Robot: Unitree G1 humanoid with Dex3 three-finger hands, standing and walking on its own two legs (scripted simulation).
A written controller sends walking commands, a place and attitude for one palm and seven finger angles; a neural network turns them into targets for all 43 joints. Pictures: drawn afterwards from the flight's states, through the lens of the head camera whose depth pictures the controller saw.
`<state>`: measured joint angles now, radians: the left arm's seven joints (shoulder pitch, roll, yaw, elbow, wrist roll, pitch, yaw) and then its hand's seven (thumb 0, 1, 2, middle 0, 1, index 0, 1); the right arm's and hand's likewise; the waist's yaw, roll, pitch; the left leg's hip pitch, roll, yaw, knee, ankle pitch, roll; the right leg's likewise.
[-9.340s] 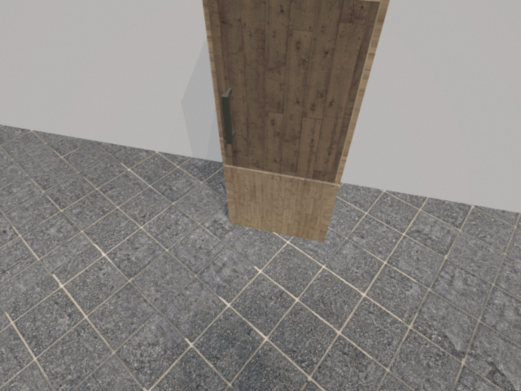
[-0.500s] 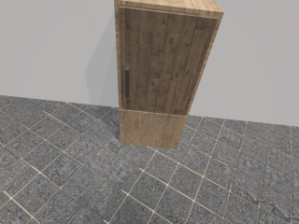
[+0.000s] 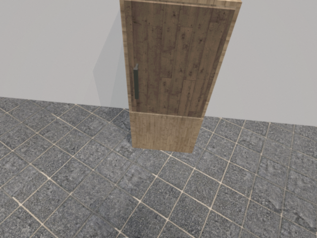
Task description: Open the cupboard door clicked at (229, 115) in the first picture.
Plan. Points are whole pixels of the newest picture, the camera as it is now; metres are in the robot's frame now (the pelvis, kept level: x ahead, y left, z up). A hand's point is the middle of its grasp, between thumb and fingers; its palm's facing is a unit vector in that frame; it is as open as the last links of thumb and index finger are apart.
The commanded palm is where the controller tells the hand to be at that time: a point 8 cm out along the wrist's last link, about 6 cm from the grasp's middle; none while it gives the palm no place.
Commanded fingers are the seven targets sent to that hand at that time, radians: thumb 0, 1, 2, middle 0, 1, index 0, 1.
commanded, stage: look again from close up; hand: left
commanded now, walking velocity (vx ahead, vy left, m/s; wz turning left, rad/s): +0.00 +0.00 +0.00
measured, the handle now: (136, 82) +0.82 +0.16 -0.11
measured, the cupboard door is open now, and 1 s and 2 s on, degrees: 0 0 0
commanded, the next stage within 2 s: shuffle to correct the standing spot in 0.50 s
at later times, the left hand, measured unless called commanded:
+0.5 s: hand out of the picture +0.05 +0.18 -0.18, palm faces +0.00 -0.99 -0.16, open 7.3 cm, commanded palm none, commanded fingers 0.00 0.90 0.90 -0.20 -0.30 -0.20 -0.30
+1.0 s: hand out of the picture +0.05 +0.16 -0.18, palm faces +0.09 -0.98 -0.18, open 7.3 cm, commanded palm none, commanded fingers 0.00 0.90 0.90 -0.20 -0.30 -0.20 -0.30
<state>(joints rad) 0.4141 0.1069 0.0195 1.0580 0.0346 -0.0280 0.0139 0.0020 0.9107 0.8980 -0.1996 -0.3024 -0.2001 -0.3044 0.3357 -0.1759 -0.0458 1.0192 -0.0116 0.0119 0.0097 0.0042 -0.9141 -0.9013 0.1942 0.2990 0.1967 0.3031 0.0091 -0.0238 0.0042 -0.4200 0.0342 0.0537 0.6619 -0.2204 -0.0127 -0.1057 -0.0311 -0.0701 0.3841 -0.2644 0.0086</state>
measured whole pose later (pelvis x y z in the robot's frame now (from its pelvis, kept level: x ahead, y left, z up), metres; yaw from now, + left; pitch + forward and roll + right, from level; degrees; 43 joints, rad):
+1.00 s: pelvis +0.12 +0.00 -0.01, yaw -1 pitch +1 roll +1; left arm 0.45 0.12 0.03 1.11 0.03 -0.07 0.02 0.00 0.91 0.90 -0.20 -0.30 -0.20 -0.30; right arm 0.33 -0.14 -0.02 1.13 -0.02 0.00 0.00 0.01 -0.91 -0.90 0.20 0.30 0.20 0.30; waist 0.04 -0.01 0.01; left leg -0.42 0.02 0.08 0.96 -0.47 0.04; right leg -0.06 -0.01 -0.07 0.48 -0.43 -0.03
